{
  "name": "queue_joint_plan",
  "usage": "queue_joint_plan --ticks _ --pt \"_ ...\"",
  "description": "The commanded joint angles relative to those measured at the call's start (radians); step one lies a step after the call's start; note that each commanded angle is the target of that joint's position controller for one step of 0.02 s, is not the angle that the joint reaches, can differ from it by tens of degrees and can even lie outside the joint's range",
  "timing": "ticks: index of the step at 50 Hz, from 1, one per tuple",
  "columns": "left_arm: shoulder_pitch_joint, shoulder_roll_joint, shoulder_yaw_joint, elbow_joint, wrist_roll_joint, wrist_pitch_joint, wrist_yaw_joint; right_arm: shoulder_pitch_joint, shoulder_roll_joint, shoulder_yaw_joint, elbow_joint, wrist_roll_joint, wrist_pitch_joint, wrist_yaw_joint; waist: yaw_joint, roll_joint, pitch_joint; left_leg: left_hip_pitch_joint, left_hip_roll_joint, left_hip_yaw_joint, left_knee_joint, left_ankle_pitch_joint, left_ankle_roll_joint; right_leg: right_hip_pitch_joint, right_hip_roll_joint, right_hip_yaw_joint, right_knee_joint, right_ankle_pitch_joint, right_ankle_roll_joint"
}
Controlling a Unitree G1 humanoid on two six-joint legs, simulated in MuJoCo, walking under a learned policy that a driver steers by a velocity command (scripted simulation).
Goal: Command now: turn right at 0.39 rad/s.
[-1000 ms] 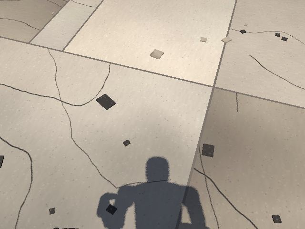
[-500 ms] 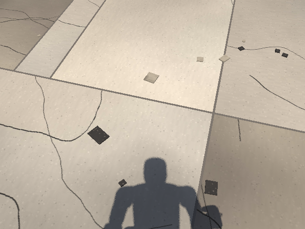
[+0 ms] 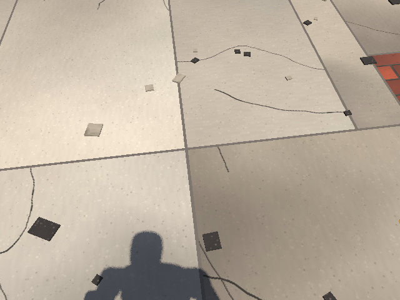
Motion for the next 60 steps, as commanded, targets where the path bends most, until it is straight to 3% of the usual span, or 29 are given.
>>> queue_joint_plan --ticks 1,2,3,4,6,8,13,17,18,19,20,21,22,23,26,30,41,60 --pt "0.122 0.282 0.064 -0.055 0.012 -0.032 0.026 -0.031 -0.055 -0.012 -0.101 -0.001 0.026 -0.008 0.074 -0.294 -0.030 -0.244 -0.081 -0.143 0.302 -0.329 -0.032 0.051 -0.418 0.498 -0.310 0.434 -0.206" --pt "0.100 0.213 0.047 -0.043 0.014 -0.035 0.030 -0.054 -0.075 -0.016 -0.094 0.010 0.037 -0.009 0.048 -0.186 -0.005 -0.214 -0.056 -0.206 0.365 -0.248 -0.026 0.033 -0.349 0.402 -0.306 0.439 -0.206" --pt "0.027 0.163 0.029 -0.048 0.007 -0.037 0.033 -0.024 -0.072 -0.019 -0.072 0.023 0.036 -0.002 0.006 -0.173 0.007 -0.191 -0.058 -0.221 0.370 -0.164 -0.016 0.016 -0.280 0.315 -0.311 0.409 -0.176" --pt "-0.030 0.140 0.022 -0.058 0.008 -0.037 0.036 0.015 -0.084 -0.023 -0.042 0.023 0.029 0.002 -0.022 -0.171 -0.008 -0.177 -0.064 -0.216 0.371 -0.103 -0.012 0.043 -0.221 0.258 -0.305 0.419 -0.147" --pt "-0.030 0.100 0.006 -0.059 -0.004 -0.048 0.047 0.065 -0.096 -0.030 -0.005 0.005 0.027 0.008 -0.021 -0.160 -0.066 -0.147 -0.077 -0.206 0.408 -0.061 -0.017 0.108 -0.191 0.201 -0.279 0.561 -0.148" --pt "-0.001 0.087 -0.002 -0.045 -0.006 -0.057 0.049 0.058 -0.072 -0.024 0.001 0.012 0.031 0.011 -0.011 -0.124 -0.084 -0.130 -0.077 -0.215 0.368 -0.055 -0.026 0.151 -0.200 0.195 -0.274 0.580 -0.152" --pt "0.038 0.094 -0.008 -0.003 0.004 -0.059 0.055 0.020 -0.042 -0.006 0.010 0.014 0.039 0.000 0.030 -0.155 -0.047 -0.039 -0.088 -0.213 0.125 -0.107 -0.019 0.151 -0.210 0.228 -0.267 0.454 -0.169" --pt "0.018 0.097 -0.012 0.025 0.004 -0.059 0.059 0.060 -0.032 0.003 0.041 0.024 0.025 -0.020 0.012 -0.134 -0.054 0.098 -0.112 -0.202 -0.097 -0.063 0.005 0.108 -0.206 0.264 -0.227 0.450 -0.163" --pt "0.000 0.093 -0.015 0.031 -0.003 -0.060 0.061 0.087 -0.020 0.009 0.057 0.022 0.016 -0.023 -0.014 -0.109 -0.059 0.179 -0.105 -0.206 -0.230 0.068 0.012 0.077 -0.192 0.257 -0.210 0.437 -0.135" --pt "0.003 0.073 -0.023 0.036 -0.007 -0.066 0.062 0.101 -0.034 0.011 0.068 0.012 0.002 -0.028 -0.018 -0.074 -0.078 0.282 -0.056 -0.264 -0.304 0.200 0.020 0.024 -0.176 0.258 -0.203 0.385 -0.091" --pt "0.024 0.047 -0.031 0.038 -0.006 -0.072 0.059 0.106 -0.074 0.010 0.071 0.000 -0.013 -0.031 0.006 -0.009 -0.100 0.344 0.045 -0.368 -0.321 0.304 0.037 -0.016 -0.127 0.223 -0.171 0.301 -0.053" --pt "0.073 0.031 -0.030 0.059 -0.011 -0.068 0.053 0.028 -0.111 0.003 0.079 0.019 -0.017 -0.025 0.076 0.099 -0.047 0.212 0.065 -0.385 -0.282 0.339 0.074 0.037 -0.039 0.156 -0.239 0.172 -0.036" --pt "0.059 0.056 -0.029 0.093 0.000 -0.064 0.056 -0.004 -0.059 0.014 0.075 0.023 -0.023 -0.013 0.045 0.076 -0.038 0.160 0.048 -0.372 -0.291 0.261 0.070 0.109 -0.044 0.156 -0.251 0.179 -0.025" --pt "0.046 0.077 -0.021 0.110 -0.002 -0.063 0.058 0.010 -0.042 0.019 0.086 0.022 -0.028 -0.008 0.023 0.054 -0.017 0.146 0.016 -0.342 -0.302 0.208 0.050 0.118 -0.053 0.164 -0.244 0.203 -0.027" --pt "0.049 0.070 -0.020 0.145 -0.003 -0.067 0.054 0.047 -0.045 0.020 0.136 0.024 -0.032 -0.019 0.017 0.054 -0.011 0.170 -0.009 -0.323 -0.315 0.174 0.042 0.108 -0.072 0.172 -0.244 0.240 -0.032" --pt "0.063 0.049 -0.026 0.209 -0.006 -0.070 0.061 0.041 -0.032 0.024 0.172 0.021 -0.031 -0.021 0.012 -0.005 0.001 0.187 -0.008 -0.325 -0.318 0.142 0.053 0.078 -0.068 0.170 -0.270 0.209 -0.019" --pt "0.109 0.034 -0.041 0.330 -0.006 -0.069 0.070 0.052 -0.007 0.040 0.265 0.021 -0.033 -0.025 0.017 -0.023 0.011 0.167 -0.018 -0.326 -0.330 0.108 0.061 0.077 -0.075 0.165 -0.275 0.193 -0.011" --pt "0.159 -0.022 -0.059 0.422 -0.008 -0.071 0.079 0.128 0.044 0.060 0.348 0.021 -0.037 -0.032 0.018 -0.020 0.025 0.141 -0.031 -0.324 -0.317 0.124 0.062 0.068 -0.081 0.152 -0.252 0.204 -0.009"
